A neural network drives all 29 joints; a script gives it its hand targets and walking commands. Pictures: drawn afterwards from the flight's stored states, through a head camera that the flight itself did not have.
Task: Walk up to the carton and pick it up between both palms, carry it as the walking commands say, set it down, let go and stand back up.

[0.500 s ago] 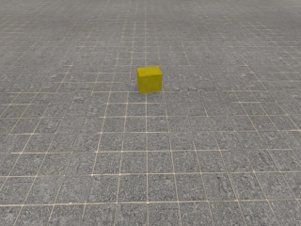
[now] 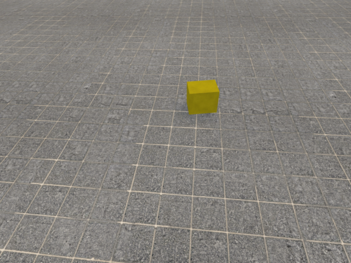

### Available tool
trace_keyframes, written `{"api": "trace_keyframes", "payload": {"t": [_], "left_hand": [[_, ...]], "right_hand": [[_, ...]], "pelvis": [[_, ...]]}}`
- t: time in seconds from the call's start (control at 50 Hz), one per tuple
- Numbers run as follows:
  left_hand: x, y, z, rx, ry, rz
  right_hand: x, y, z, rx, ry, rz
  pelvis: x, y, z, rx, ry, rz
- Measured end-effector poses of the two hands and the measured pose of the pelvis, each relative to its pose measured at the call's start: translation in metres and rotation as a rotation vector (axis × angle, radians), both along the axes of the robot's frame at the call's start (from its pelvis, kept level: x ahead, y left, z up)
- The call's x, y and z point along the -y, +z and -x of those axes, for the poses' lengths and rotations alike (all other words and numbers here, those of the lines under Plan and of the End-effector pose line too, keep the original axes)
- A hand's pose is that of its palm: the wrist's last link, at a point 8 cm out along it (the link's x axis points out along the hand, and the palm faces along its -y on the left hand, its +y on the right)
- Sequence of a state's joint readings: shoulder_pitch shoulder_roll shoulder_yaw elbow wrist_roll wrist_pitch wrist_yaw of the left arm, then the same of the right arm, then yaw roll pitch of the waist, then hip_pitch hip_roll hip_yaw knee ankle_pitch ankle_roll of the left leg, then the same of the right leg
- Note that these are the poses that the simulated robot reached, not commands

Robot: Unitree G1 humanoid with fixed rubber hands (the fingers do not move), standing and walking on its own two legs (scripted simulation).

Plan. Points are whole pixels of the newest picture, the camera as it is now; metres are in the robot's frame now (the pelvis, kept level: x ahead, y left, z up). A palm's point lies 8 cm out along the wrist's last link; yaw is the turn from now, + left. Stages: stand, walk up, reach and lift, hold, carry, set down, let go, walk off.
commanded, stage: walk up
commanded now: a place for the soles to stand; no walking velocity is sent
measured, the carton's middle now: (201, 97) +1.56 -0.11 -0.65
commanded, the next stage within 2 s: none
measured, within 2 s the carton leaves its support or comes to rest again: neither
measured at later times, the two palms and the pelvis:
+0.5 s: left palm (95, 176) +0.39 +0.29 -0.07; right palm (340, 246) +0.23 -0.36 -0.11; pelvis +0.23 -0.02 -0.01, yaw -4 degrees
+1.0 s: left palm (103, 149) +0.52 +0.31 -0.11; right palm (304, 152) +0.49 -0.35 -0.06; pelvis +0.43 -0.01 +0.00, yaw -3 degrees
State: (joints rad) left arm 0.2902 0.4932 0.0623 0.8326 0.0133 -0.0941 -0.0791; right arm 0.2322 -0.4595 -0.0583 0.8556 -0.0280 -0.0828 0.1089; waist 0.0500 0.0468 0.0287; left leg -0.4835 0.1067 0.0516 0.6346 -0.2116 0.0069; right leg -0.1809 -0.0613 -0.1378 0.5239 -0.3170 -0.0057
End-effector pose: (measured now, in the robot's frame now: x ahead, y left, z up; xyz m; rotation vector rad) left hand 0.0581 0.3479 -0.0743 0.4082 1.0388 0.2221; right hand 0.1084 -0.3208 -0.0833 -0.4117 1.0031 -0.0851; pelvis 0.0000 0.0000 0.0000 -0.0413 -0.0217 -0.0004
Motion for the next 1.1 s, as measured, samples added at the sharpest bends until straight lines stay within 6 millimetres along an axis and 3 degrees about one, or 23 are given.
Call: {"api": "trace_keyframes", "payload": {"t": [0.06,0.1,0.26,0.38,0.48,0.54,0.66,0.76,0.84,0.98,1.1], "left_hand": [[-0.016,-0.019,-0.026,-0.023,-0.001,0.003],[-0.017,-0.027,-0.049,-0.038,-0.007,0.011],[0.012,-0.03,-0.153,-0.049,-0.118,0.08],[0.037,-0.016,-0.247,-0.014,-0.188,0.073],[0.054,-0.003,-0.325,0.089,-0.206,0.015],[0.056,0.009,-0.345,0.125,-0.181,-0.005],[0.041,0.018,-0.355,0.086,-0.11,-0.035],[0.019,0.005,-0.36,0.027,-0.051,-0.018],[0.008,-0.021,-0.381,-0.028,-0.031,0.004],[0.032,-0.033,-0.452,-0.044,-0.093,0.06],[0.061,-0.026,-0.526,-0.035,-0.157,0.074]], "right_hand": [[-0.002,0.004,-0.038,0.058,-0.004,0.056],[-0.002,0.008,-0.05,0.083,-0.043,0.07],[0.001,0.02,-0.063,0.033,-0.151,0.078],[0.022,0.005,-0.072,-0.062,-0.221,0.064],[0.038,-0.021,-0.108,-0.116,-0.24,0.031],[0.035,-0.028,-0.147,-0.105,-0.217,0.008],[0.02,-0.029,-0.236,-0.064,-0.117,-0.038],[0.007,-0.02,-0.309,-0.035,-0.046,-0.025],[0.007,-0.01,-0.357,0.031,-0.045,0.03],[0.026,0.018,-0.378,0.035,-0.143,0.089],[0.054,0.015,-0.383,-0.021,-0.208,0.099]], "pelvis": [[-0.014,-0.013,-0.03,0.005,-0.007,-0.014],[-0.018,-0.014,-0.046,0.007,-0.005,-0.035],[-0.016,0.0,-0.114,-0.009,-0.048,-0.087],[-0.002,-0.001,-0.171,-0.012,-0.071,-0.086],[0.019,-0.012,-0.22,-0.014,-0.075,-0.051],[0.022,-0.009,-0.243,-0.016,-0.076,-0.041],[0.021,-0.002,-0.287,-0.013,-0.044,-0.019],[0.012,-0.004,-0.33,-0.003,-0.025,-0.007],[0.002,-0.014,-0.367,0.005,-0.024,-0.033],[0.008,-0.004,-0.42,-0.002,-0.043,-0.071],[0.026,-0.002,-0.466,-0.002,-0.066,-0.084]]}}
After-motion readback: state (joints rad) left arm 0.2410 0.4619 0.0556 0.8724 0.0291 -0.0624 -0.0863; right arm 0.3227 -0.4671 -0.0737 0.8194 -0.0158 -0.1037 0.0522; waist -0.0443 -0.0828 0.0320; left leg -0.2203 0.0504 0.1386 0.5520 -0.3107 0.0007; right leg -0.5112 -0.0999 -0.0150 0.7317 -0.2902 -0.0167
